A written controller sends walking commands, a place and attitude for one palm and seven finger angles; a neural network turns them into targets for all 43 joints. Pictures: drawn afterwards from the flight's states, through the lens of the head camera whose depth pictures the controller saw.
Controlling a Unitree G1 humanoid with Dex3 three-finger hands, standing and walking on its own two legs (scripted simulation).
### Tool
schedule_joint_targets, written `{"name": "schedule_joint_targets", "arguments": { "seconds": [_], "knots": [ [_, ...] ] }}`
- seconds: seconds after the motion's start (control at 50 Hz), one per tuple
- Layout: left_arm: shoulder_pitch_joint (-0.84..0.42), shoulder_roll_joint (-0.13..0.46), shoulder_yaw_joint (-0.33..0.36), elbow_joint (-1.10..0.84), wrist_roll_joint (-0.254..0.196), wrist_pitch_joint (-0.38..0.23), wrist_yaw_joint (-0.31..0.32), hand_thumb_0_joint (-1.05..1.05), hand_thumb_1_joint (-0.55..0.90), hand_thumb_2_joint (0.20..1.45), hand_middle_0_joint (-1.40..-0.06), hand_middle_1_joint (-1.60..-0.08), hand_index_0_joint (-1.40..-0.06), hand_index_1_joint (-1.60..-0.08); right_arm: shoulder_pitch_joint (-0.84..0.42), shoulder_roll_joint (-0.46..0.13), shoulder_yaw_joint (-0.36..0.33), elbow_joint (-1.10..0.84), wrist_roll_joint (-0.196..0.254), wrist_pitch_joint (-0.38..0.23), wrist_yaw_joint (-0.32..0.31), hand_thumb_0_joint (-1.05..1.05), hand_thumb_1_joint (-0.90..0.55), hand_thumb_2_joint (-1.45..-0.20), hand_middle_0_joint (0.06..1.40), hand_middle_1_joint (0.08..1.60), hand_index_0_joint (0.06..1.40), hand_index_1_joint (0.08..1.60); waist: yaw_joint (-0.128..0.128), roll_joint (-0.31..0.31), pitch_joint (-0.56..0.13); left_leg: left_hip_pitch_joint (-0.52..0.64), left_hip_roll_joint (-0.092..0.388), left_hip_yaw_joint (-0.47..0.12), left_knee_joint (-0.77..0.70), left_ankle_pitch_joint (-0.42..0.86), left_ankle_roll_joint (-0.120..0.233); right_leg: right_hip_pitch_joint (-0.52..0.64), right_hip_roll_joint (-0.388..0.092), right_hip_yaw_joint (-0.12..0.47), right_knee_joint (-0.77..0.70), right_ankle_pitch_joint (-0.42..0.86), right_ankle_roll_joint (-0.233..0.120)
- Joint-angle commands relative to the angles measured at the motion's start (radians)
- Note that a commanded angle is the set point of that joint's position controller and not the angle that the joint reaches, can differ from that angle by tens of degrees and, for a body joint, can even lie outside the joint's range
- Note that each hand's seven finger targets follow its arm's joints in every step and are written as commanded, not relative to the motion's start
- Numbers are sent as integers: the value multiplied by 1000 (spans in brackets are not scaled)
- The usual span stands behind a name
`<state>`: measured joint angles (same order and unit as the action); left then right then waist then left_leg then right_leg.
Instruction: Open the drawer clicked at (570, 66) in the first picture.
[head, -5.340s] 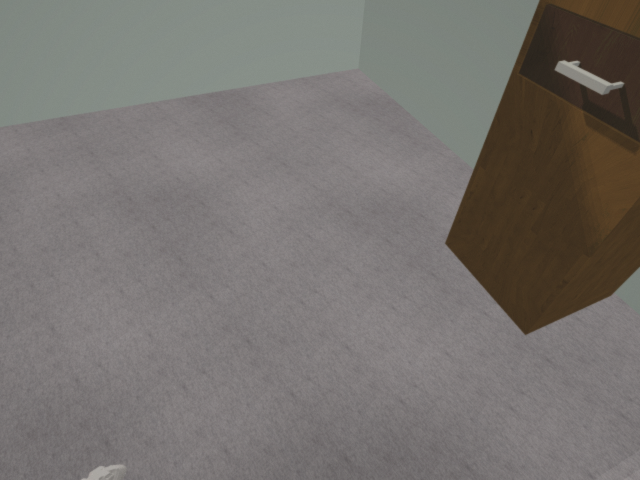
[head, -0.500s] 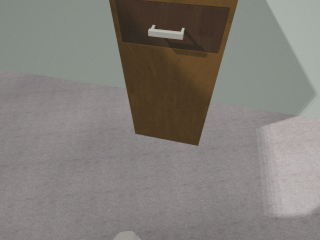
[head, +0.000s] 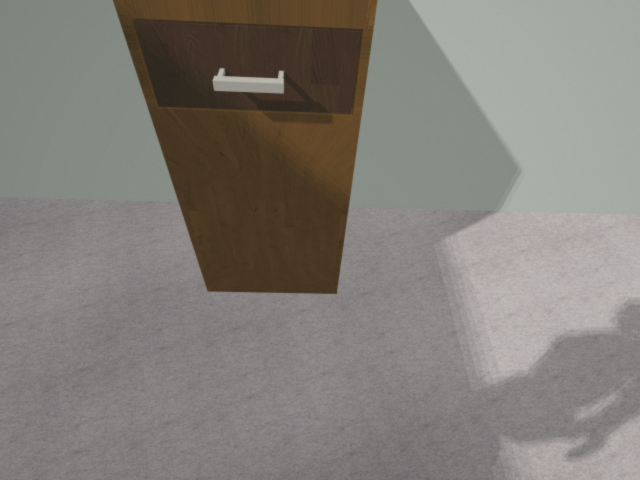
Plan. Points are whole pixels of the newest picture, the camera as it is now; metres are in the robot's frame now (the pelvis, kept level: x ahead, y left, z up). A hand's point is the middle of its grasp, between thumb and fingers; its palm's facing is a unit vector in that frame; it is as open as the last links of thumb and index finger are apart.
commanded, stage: take the last steps up to it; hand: left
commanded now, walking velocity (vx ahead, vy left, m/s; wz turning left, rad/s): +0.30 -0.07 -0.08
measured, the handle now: (250, 79) +0.83 +0.17 +0.08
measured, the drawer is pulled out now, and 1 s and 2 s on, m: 0.00 0.00 0.00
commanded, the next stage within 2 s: come to a stop and stand still in 0.72 s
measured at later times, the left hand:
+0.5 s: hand out of the picture +0.05 +0.10 -0.18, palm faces +0.08 -0.98 -0.18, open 7.3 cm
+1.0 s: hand (247, 339) +0.38 +0.14 -0.18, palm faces +0.04 -0.97 -0.24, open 7.3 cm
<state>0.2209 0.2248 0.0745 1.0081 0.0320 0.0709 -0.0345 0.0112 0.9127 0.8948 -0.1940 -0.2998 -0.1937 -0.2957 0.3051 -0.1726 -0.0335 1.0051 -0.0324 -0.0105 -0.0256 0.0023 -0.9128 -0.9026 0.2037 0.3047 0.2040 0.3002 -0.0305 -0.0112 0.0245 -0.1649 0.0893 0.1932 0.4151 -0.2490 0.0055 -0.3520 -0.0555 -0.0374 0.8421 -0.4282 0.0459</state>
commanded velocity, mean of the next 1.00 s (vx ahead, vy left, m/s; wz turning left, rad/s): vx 0.14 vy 0.00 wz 0.00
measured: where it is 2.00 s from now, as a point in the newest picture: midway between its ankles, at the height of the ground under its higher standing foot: outside the picture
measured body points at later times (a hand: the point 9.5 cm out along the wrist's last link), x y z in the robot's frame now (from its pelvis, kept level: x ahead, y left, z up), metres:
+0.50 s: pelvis +0.14 -0.06 -0.01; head +0.16 -0.06 +0.44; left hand +0.05 +0.15 -0.16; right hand +0.20 -0.29 -0.17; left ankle +0.25 +0.07 -0.70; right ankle +0.00 -0.14 -0.74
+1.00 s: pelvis +0.31 -0.05 -0.01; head +0.32 -0.06 +0.44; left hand +0.38 +0.19 -0.16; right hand +0.31 -0.27 -0.17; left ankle +0.29 +0.06 -0.74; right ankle +0.38 -0.18 -0.74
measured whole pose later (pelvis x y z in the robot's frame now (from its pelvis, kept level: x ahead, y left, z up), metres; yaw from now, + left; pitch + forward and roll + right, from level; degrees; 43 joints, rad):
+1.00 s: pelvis +0.31 -0.05 -0.01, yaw +0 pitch -2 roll +2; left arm 0.20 0.19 0.05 1.02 0.02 -0.01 0.03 0.01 0.93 0.89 -0.19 -0.30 -0.19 -0.30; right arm 0.29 -0.12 -0.02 1.09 -0.01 -0.02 -0.03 0.00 -0.92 -0.90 0.20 0.30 0.20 0.30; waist -0.01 -0.04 0.04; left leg -0.16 0.00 0.15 0.48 -0.29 0.02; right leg -0.36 -0.10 -0.05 0.60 -0.16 0.04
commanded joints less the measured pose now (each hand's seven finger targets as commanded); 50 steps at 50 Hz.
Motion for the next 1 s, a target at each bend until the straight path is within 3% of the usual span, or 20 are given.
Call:
{"name": "schedule_joint_targets", "arguments": {
  "seconds": [0.0,0.06,0.08,0.1,0.12,0.16,0.2,0.26,0.48,0.54,0.56,0.58,0.6,0.62,0.66,0.74,0.8,0.92,0.96,0.98],
  "knots": [
    [-83,22,-4,-88,-6,-49,-7,0,900,900,-200,-300,-200,-300,54,-216,-60,-9,-7,-14,-1,0,-900,-900,200,300,200,300,-22,182,26,16,261,-259,-209,-193,117,-20,13,-51,-197,-15,-27],
    [63,37,2,-15,-5,-71,3,0,900,900,-200,-300,-200,-300,41,-175,-51,11,1,-11,7,0,-900,-900,200,300,200,300,52,89,-20,-143,175,-153,-24,-215,44,291,40,-71,-456,154,-48],
    [147,94,12,16,-3,-85,15,0,900,900,-200,-300,-200,-300,32,-124,-35,3,10,-14,13,0,-900,-900,200,300,200,300,91,-60,-52,-305,108,-57,147,-270,1,467,-92,75,-537,49,-91],
    [240,192,28,49,-4,-94,31,0,900,900,-200,-300,-200,-300,-42,-61,-13,-43,13,-18,20,0,-900,-900,200,300,200,300,142,-324,-22,-538,-5,16,416,-382,-41,538,-305,415,-658,-53,-194],
    [268,193,24,54,-18,-90,43,0,900,900,-200,-300,-200,-300,-116,-112,-24,-71,3,-11,22,0,-900,-900,200,300,200,300,159,-213,22,-570,19,-105,542,-359,-26,435,-361,470,-700,-110,-247],
    [170,138,19,51,-16,-101,51,0,900,900,-200,-300,-200,-300,-104,-102,-33,-37,1,-6,29,0,-900,-900,200,300,200,300,106,-176,107,-570,57,-136,639,-223,-22,329,-312,389,-718,-147,-232],
    [114,64,-9,41,-15,-114,52,0,900,900,-200,-300,-200,-300,-45,-89,-36,0,-3,-2,34,0,-900,-900,200,300,200,300,49,-89,149,-521,69,-137,644,-103,-35,252,-246,226,-701,50,-199],
    [141,33,-21,58,-15,-139,53,0,900,900,-200,-300,-200,-300,2,-51,-34,20,-3,1,39,0,-900,-900,200,300,200,300,20,-86,117,-495,50,-112,623,-9,-53,278,-194,100,-675,359,-180],
    [258,50,-31,136,-9,-154,72,0,900,900,-200,-300,-200,-300,-210,-36,-18,-57,16,-20,55,0,-900,-900,200,300,200,300,44,-103,143,-413,1,-53,309,73,-2,378,-197,27,-587,816,-176],
    [257,65,-25,145,-9,-151,73,0,900,900,-200,-300,-200,-300,-11,-66,-30,4,7,-34,35,0,-900,-900,200,300,200,300,-45,-71,19,-86,-80,-30,184,85,44,332,-171,-13,-295,1021,-144],
    [247,62,-23,137,-17,-151,70,0,900,900,-200,-300,-200,-300,145,-115,-41,46,-1,-38,26,0,-900,-900,200,300,200,300,-109,-25,-86,127,-45,-70,131,189,64,241,-124,-48,-82,881,-115],
    [319,10,-27,123,-32,-147,63,0,900,900,-200,-300,-200,-300,241,-224,-62,66,-14,-45,14,0,-900,-900,200,300,200,300,-108,201,-237,382,216,-404,96,329,160,7,15,-104,210,398,-66],
    [302,-20,-38,95,-38,-149,56,0,900,900,-200,-300,-200,-300,280,-263,-66,77,6,-37,7,0,-900,-900,200,300,200,300,-97,279,-274,408,372,-650,-40,423,256,-125,92,-24,467,-140,-73],
    [246,-4,-32,82,-32,-140,60,0,900,900,-200,-300,-200,-300,185,-242,-63,62,18,-30,4,0,-900,-900,200,300,200,300,-66,146,-168,276,378,-617,-101,268,272,-172,27,39,539,-127,-90],
    [164,-26,-27,75,-16,-129,48,0,900,900,-200,-300,-200,-300,24,-124,-34,19,17,-45,1,0,-900,-900,200,300,200,300,-14,79,19,5,289,-467,-175,131,191,-197,-51,51,508,38,-67],
    [246,-76,-25,97,-5,-89,42,0,900,900,-200,-300,-200,-300,-33,-64,-13,21,19,-64,1,0,-900,-900,200,300,200,300,65,88,6,-154,178,-228,-201,222,140,-48,-65,16,317,112,-40],
    [202,-78,-21,64,-2,-73,43,0,900,900,-200,-300,-200,-300,-29,-75,-19,13,17,-58,3,0,-900,-900,200,300,200,300,65,105,38,-169,171,-201,-227,190,160,-69,-74,3,176,146,-24],
    [110,-45,-39,32,-11,-69,66,0,900,900,-200,-300,-200,-300,-19,-90,-18,36,14,-29,-9,0,-900,-900,200,300,200,300,52,127,2,-49,151,-164,-47,547,125,74,-23,-31,-242,219,-8],
    [123,21,-26,23,-8,-77,70,0,900,900,-200,-300,-200,-300,-13,-88,-27,37,22,-14,-9,0,-900,-900,200,300,200,300,67,64,9,-62,103,-149,46,436,56,146,-46,-2,-392,457,-13],
    [119,73,-17,16,-4,-83,74,0,900,900,-200,-300,-200,-300,12,-68,-30,35,25,-5,-5,0,-900,-900,200,300,200,300,54,-22,-15,-126,41,-122,116,252,14,203,-129,115,-361,729,-50]
  ]
}}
